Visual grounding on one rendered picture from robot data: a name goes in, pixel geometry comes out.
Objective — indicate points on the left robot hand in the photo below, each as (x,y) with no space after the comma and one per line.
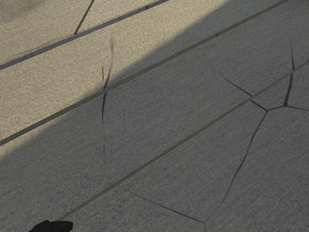
(53,226)

